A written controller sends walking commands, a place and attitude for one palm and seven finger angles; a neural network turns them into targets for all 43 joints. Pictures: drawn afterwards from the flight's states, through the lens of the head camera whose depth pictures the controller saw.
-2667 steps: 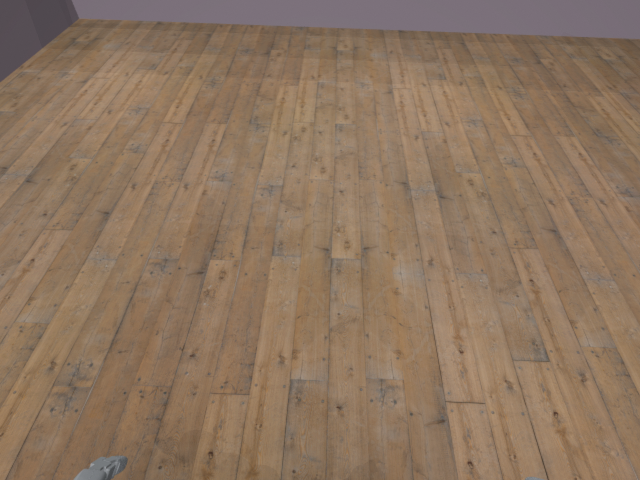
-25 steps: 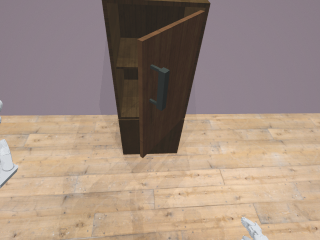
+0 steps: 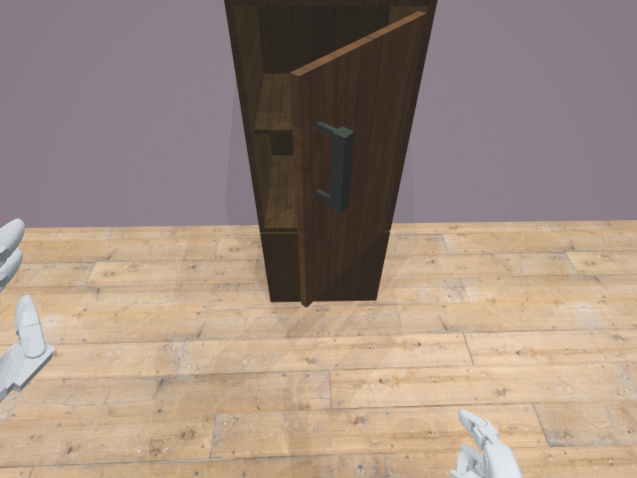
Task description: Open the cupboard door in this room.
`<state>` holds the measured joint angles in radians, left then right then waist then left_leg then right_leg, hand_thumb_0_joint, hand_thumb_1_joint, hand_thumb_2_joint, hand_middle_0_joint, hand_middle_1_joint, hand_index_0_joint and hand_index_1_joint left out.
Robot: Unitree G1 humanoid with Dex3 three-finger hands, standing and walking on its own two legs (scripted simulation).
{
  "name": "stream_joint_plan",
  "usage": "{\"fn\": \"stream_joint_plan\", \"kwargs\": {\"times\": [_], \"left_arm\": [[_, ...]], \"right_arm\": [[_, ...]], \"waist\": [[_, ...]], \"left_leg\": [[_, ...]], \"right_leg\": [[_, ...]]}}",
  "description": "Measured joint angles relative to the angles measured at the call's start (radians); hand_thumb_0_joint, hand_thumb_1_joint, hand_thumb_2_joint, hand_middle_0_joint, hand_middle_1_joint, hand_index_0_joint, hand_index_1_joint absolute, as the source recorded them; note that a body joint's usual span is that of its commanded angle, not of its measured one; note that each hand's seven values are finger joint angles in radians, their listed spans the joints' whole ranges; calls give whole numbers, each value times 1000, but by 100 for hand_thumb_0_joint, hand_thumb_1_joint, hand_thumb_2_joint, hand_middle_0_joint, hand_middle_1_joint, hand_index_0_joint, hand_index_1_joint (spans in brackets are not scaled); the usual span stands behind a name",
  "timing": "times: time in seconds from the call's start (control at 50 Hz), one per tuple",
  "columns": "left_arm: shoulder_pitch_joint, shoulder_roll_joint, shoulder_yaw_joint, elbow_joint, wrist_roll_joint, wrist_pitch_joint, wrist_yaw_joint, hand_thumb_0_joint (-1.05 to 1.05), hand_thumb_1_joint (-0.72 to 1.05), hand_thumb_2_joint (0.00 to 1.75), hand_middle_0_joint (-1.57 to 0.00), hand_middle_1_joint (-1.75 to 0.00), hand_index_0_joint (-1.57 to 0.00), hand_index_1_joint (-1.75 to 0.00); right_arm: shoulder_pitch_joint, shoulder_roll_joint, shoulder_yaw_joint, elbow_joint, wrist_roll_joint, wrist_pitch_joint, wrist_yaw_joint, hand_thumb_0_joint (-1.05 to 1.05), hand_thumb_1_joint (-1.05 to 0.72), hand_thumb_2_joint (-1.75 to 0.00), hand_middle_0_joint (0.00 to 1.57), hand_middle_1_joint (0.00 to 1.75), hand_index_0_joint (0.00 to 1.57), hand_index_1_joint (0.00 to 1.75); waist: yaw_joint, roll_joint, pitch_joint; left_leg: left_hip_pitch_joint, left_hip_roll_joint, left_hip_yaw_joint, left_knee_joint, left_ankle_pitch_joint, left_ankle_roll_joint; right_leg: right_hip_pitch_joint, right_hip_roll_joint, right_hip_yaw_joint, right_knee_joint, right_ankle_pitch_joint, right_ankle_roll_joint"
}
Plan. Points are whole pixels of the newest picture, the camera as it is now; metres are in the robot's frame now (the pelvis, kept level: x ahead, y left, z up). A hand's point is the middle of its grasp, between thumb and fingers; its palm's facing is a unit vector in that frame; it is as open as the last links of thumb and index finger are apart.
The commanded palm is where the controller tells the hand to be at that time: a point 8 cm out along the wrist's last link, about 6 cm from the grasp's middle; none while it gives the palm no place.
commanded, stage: stop stepping back and stand still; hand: left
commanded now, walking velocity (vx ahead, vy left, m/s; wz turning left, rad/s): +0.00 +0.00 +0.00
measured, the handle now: (331, 168) +0.60 +0.02 +0.07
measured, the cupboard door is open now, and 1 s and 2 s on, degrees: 48 48 48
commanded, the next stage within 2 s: let the arm hang, fingers relaxed in 0.22 s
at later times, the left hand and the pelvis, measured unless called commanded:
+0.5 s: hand (121, 471) +0.15 +0.27 -0.08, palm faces +0.08 -0.92 -0.39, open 7.4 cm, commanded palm none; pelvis -0.02 +0.02 -0.01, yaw +2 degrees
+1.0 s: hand out of the picture -0.13 +0.19 -0.17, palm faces +0.11 -0.97 -0.20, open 7.3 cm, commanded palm none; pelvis -0.03 +0.02 +0.00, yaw +3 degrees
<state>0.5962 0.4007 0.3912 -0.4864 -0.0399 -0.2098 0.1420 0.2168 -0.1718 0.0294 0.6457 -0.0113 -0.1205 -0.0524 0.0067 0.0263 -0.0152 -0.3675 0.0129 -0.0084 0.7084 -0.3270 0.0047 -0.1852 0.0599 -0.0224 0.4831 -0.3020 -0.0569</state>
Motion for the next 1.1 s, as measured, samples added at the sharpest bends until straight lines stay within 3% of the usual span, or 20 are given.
{"fn": "stream_joint_plan", "kwargs": {"times": [0.08,0.14,0.32,0.36,0.4,0.46,0.52,0.6,0.68,0.8,0.94,1.1], "left_arm": [[-38,-18,-2,47,0,4,9,1,89,90,-21,-31,-21,-30],[-82,-24,-1,77,0,18,10,1,89,90,-21,-31,-21,-30],[-34,19,10,11,-5,-2,-3,2,89,90,-21,-31,-21,-30],[-101,39,-59,150,28,-7,-43,1,89,90,-20,-30,-21,-30],[-216,22,-163,398,50,66,-91,0,90,90,-20,-30,-20,-30],[-339,-45,-273,795,64,182,-129,0,90,90,-20,-30,-20,-30],[-377,-112,-339,1102,65,243,-139,1,91,90,-19,-30,-20,-30],[-350,-204,-399,1365,57,267,-142,1,91,90,-19,-30,-20,-30],[-296,-231,-392,1521,50,257,-130,1,97,90,-20,-30,-20,-30],[-216,-245,-385,1641,45,242,-131,1,95,90,-20,-30,-20,-30],[-180,-255,-375,1681,45,230,-118,1,92,90,-20,-30,-20,-30],[-227,-273,-369,1654,47,217,-108,1,91,90,-19,-30,-20,-30]], "right_arm": [[14,-41,-15,11,6,10,-14,1,-90,-90,21,30,20,30],[4,-51,-29,23,11,20,-23,1,-91,-90,21,30,20,30],[-32,-44,-30,-43,15,9,-14,1,-91,-90,21,30,20,30],[-42,-71,-42,5,17,-17,24,1,-91,-90,21,30,20,30],[-66,-110,-47,74,9,11,48,1,-91,-90,21,30,20,30],[-94,-135,-37,159,-6,66,58,1,-91,-90,21,30,20,30],[-91,-117,-26,217,-16,99,57,1,-91,-90,21,30,20,30],[-49,-76,-13,291,-20,131,50,1,-91,-90,21,30,20,30],[13,-30,-10,377,-17,150,38,1,-91,-90,20,30,20,30],[93,14,-19,463,-13,164,23,1,-91,-90,20,30,20,30],[128,50,-26,490,-12,159,19,1,-91,-90,20,30,20,30],[117,72,-29,487,-15,146,20,1,-91,-90,21,30,20,30]], "waist": [[8,8,14],[12,-17,31],[-23,-29,48],[-12,-5,24],[0,28,2],[-7,49,-5],[-22,21,18],[-30,-26,59],[-14,-51,85],[3,-29,97],[-4,0,80],[-12,6,45]], "left_leg": [[83,11,7,-144,105,10],[116,-6,16,-173,68,5],[103,-2,20,-221,109,6],[59,-8,11,-191,108,10],[25,-21,5,-158,101,19],[7,-38,1,-134,99,29],[21,-44,2,-144,110,27],[53,-39,-3,-185,136,22],[65,-29,-18,-214,158,15],[70,-31,-29,-235,173,18],[74,-40,-22,-244,180,24],[77,-46,-13,-243,176,26]], "right_leg": [[24,-1,-7,13,-19,13],[39,-20,0,18,-29,21],[34,-16,4,-52,26,30],[-4,-22,-9,-23,23,32],[-41,-34,-18,24,3,37],[-67,-51,-25,75,-19,43],[-63,-59,-24,88,-20,43],[-31,-53,-28,46,6,38],[-4,-40,-41,-9,38,31],[12,-40,-52,-47,60,33],[5,-50,-46,-35,55,37],[-5,-58,-38,-9,40,39]]}}
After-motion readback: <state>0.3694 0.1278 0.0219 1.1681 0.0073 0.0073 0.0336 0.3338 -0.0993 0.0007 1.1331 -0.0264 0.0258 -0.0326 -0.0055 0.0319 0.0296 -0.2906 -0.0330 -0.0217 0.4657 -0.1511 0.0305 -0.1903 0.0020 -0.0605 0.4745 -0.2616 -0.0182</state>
